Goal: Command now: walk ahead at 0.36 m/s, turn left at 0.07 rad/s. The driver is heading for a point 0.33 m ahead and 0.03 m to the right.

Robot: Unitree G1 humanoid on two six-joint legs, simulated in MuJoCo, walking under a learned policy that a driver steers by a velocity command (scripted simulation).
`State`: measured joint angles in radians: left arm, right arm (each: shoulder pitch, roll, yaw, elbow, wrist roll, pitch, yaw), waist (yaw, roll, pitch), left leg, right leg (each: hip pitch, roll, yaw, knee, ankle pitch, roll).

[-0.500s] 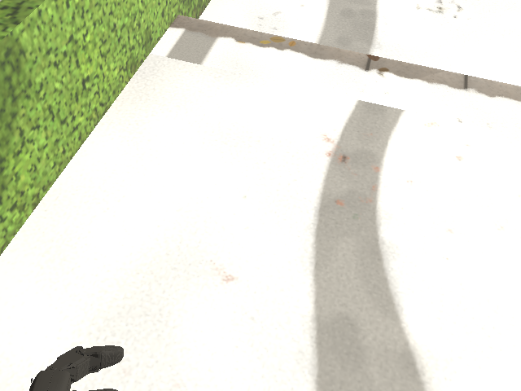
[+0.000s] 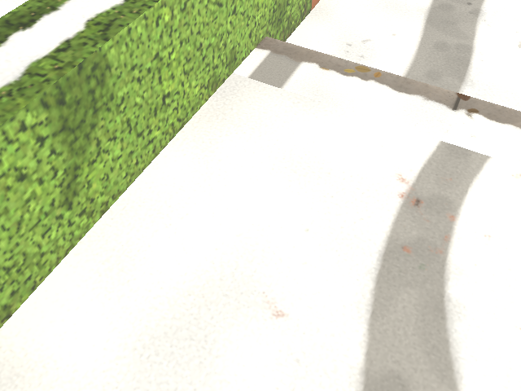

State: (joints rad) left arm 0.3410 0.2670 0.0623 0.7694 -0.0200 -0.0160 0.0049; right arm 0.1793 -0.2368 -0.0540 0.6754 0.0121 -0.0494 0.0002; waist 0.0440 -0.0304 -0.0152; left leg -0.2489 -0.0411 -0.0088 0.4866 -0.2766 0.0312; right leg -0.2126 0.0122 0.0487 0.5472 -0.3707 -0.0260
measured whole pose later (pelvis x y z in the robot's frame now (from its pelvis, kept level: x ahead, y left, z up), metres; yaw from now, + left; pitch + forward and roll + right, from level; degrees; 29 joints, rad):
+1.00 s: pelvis +0.30 -0.03 +0.00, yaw +0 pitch -1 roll +0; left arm 0.18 0.23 0.02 0.83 0.01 0.00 0.01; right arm 0.21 -0.21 -0.02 0.84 -0.01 -0.02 -0.03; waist 0.00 0.00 0.03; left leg -0.24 0.02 -0.03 0.55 -0.30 -0.02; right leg -0.26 0.03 -0.03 0.53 -0.26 -0.03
